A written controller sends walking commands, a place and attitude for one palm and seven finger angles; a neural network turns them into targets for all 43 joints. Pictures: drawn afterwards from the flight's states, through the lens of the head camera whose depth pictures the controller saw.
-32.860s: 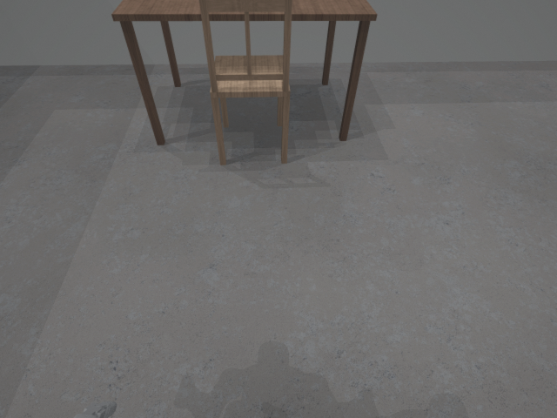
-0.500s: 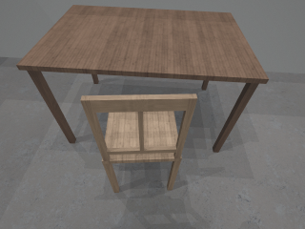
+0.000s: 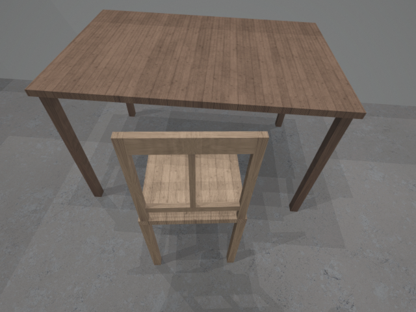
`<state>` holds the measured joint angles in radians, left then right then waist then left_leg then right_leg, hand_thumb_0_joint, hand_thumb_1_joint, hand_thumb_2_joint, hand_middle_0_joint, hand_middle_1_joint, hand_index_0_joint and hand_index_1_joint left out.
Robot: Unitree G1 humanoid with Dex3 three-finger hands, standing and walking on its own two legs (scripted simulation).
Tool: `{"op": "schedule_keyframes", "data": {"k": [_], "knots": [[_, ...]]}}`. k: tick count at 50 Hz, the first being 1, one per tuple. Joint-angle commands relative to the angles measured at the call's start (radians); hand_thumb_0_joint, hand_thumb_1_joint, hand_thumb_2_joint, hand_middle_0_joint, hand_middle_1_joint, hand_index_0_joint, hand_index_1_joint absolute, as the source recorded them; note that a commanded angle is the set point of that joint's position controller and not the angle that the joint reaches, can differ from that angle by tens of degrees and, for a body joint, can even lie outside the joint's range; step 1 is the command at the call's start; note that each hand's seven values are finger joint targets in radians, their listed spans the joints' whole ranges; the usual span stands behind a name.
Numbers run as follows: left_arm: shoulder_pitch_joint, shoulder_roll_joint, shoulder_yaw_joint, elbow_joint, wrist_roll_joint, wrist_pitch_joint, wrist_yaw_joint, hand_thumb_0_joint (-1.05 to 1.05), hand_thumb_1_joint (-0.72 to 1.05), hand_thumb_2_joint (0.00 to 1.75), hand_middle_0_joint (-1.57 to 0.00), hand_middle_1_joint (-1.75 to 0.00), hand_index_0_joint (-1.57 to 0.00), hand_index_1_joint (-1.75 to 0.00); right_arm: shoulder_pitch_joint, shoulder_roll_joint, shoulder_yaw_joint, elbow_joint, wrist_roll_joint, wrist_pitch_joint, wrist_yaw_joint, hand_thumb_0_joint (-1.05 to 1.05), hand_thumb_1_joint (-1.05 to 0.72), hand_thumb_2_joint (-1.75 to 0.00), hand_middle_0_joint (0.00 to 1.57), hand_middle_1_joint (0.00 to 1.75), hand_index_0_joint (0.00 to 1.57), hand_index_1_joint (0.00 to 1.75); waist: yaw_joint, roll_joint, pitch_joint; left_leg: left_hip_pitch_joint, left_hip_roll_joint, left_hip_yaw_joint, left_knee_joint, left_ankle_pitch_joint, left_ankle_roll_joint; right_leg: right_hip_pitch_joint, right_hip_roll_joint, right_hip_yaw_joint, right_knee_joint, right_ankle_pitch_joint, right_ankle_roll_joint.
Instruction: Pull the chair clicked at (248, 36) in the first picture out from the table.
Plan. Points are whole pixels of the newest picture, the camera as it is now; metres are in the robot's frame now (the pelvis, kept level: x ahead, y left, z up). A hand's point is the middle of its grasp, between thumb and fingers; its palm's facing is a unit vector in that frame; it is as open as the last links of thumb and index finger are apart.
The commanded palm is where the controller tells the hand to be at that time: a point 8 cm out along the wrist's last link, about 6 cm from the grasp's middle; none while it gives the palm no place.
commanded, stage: shuffle to correct the standing spot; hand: left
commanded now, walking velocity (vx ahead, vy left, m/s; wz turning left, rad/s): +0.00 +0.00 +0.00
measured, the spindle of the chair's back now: (192, 181) +0.48 +0.08 -0.12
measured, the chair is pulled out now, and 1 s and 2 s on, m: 0.13 0.13 0.13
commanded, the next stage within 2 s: come to a stop and stand still in 1.00 s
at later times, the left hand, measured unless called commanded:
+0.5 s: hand out of the picture -0.03 +0.13 -0.18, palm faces +0.10 -0.98 -0.18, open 7.3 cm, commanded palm none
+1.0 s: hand out of the picture +0.07 +0.09 -0.18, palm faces +0.13 -0.98 -0.17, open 7.3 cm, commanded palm none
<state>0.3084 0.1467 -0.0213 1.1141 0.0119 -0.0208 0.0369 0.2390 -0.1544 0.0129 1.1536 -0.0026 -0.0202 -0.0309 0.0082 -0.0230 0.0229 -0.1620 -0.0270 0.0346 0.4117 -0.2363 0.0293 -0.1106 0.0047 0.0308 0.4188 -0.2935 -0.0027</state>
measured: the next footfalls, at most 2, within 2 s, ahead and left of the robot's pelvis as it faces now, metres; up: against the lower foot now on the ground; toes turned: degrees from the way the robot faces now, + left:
right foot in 1.10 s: +0.15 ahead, -0.28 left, +0.00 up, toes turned +1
left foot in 1.34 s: +0.09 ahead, -0.05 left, +0.00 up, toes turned +7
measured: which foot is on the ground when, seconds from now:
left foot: down 0.00-1.00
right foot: down 0.00-0.72, up 0.74-1.00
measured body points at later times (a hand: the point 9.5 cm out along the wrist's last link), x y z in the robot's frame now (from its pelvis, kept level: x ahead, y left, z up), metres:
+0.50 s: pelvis +0.02 -0.03 -0.01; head +0.04 -0.03 +0.44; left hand -0.04 +0.18 -0.17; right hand +0.01 -0.25 -0.17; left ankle -0.01 +0.10 -0.74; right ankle -0.04 -0.12 -0.74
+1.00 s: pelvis +0.05 -0.10 +0.00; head +0.09 -0.08 +0.44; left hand +0.07 +0.14 -0.17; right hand +0.09 -0.33 -0.15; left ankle +0.02 +0.04 -0.74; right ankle +0.08 -0.27 -0.69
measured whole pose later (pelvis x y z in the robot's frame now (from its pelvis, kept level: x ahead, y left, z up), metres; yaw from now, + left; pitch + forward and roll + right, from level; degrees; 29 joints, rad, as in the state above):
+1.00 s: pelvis +0.05 -0.10 +0.00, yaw +5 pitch +0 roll -2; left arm 0.25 0.19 0.07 0.97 0.03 0.06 -0.01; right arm 0.25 -0.13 -0.04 1.07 -0.04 0.00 -0.04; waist 0.00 -0.01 0.07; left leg -0.22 0.13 0.06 0.51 -0.30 -0.05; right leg -0.45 -0.07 0.00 0.88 -0.37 0.03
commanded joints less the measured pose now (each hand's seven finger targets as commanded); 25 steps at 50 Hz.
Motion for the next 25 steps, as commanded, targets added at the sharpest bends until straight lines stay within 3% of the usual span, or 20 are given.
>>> {"op": "schedule_keyframes", "data": {"k": [1, 6, 7, 12, 18, 21, 23, 25], "knots": [[0.082, 0.097, 0.020, -0.015, -0.001, -0.010, 0.006, 0.00, 0.90, 0.90, -0.20, -0.30, -0.20, -0.30, 0.051, -0.098, -0.014, -0.031, -0.004, -0.016, -0.006, 0.00, -0.90, -0.90, 0.20, 0.30, 0.20, 0.30, -0.001, 0.005, 0.032, 0.040, 0.113, -0.105, -0.065, 0.211, 0.007, -0.087, -0.097, 0.070, -0.073, 0.210, -0.020], [0.092, 0.087, 0.020, -0.003, -0.001, -0.008, 0.004, 0.00, 0.90, 0.90, -0.20, -0.30, -0.20, -0.30, 0.062, -0.088, -0.011, -0.022, -0.005, -0.017, -0.006, 0.00, -0.90, -0.90, 0.20, 0.30, 0.20, 0.30, -0.002, 0.001, 0.021, 0.041, 0.117, -0.112, -0.066, 0.189, 0.010, -0.073, -0.092, 0.047, -0.073, 0.165, -0.015], [0.096, 0.084, 0.021, -0.002, 0.001, -0.006, 0.003, 0.00, 0.90, 0.90, -0.20, -0.30, -0.20, -0.30, 0.063, -0.084, -0.012, -0.019, -0.004, -0.015, -0.006, 0.00, -0.90, -0.90, 0.20, 0.30, 0.20, 0.30, -0.002, -0.014, 0.048, 0.022, 0.118, -0.116, -0.069, 0.144, 0.014, -0.081, -0.086, 0.039, -0.075, 0.118, -0.015], [0.108, 0.075, 0.029, -0.003, 0.009, 0.009, -0.004, 0.00, 0.90, 0.90, -0.20, -0.30, -0.20, -0.30, 0.079, -0.101, -0.027, -0.015, -0.011, -0.003, -0.008, 0.00, -0.90, -0.90, 0.20, 0.30, 0.20, 0.30, -0.007, 0.032, 0.105, -0.047, 0.156, -0.197, -0.126, -0.053, 0.039, -0.120, -0.062, -0.023, -0.024, -0.018, -0.015], [0.132, 0.067, 0.040, -0.016, 0.015, 0.021, -0.009, 0.00, 0.90, 0.90, -0.20, -0.30, -0.20, -0.30, 0.105, -0.119, -0.047, -0.020, -0.016, 0.003, -0.019, 0.00, -0.90, -0.90, 0.20, 0.30, 0.20, 0.30, -0.005, 0.074, 0.104, -0.084, 0.193, -0.269, -0.110, 0.002, 0.077, -0.129, -0.054, -0.061, 0.032, -0.009, -0.019], [0.165, 0.067, 0.047, -0.018, 0.013, 0.020, -0.010, 0.00, 0.90, 0.90, -0.20, -0.30, -0.20, -0.30, 0.108, -0.108, -0.050, -0.026, -0.017, 0.002, -0.023, 0.00, -0.90, -0.90, 0.20, 0.30, 0.20, 0.30, 0.001, 0.055, 0.050, -0.087, 0.169, -0.221, -0.030, 0.103, 0.067, -0.078, -0.066, -0.047, 0.013, 0.053, -0.026], [0.181, 0.072, 0.053, -0.017, 0.013, 0.021, -0.009, 0.00, 0.90, 0.90, -0.20, -0.30, -0.20, -0.30, 0.103, -0.089, -0.050, -0.028, -0.017, 0.004, -0.027, 0.00, -0.90, -0.90, 0.20, 0.30, 0.20, 0.30, 0.005, -0.007, 0.047, -0.119, 0.130, -0.148, 0.049, 0.129, 0.047, -0.041, -0.084, -0.012, -0.017, 0.115, -0.038], [0.205, 0.090, 0.061, -0.014, 0.012, 0.023, -0.008, 0.00, 0.90, 0.90, -0.20, -0.30, -0.20, -0.30, 0.097, -0.066, -0.047, -0.035, -0.018, 0.004, -0.030, 0.00, -0.90, -0.90, 0.20, 0.30, 0.20, 0.30, 0.007, -0.093, 0.024, -0.152, 0.079, -0.053, 0.154, 0.103, 0.019, 0.007, -0.122, 0.031, -0.035, 0.278, -0.054]]}}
